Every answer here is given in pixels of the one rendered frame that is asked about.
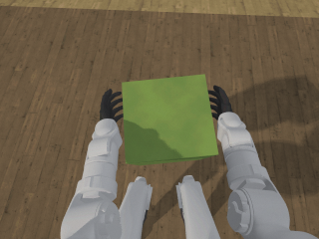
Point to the robot right thigh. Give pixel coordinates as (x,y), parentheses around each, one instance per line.
(198,221)

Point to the right robot upper arm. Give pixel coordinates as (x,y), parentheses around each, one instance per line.
(260,214)

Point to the left robot forearm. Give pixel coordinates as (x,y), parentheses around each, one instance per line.
(100,169)

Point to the right robot forearm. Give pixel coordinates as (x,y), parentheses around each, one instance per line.
(241,157)

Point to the left robot hand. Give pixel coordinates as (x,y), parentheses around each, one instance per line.
(107,111)

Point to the robot thigh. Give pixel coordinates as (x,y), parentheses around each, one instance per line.
(198,221)
(132,210)

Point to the robot left thigh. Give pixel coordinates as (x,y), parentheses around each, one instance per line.
(132,210)

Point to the left robot upper arm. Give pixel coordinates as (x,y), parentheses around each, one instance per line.
(94,220)

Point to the right robot hand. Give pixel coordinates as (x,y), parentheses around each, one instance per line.
(222,102)

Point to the carton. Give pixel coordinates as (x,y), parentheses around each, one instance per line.
(168,120)

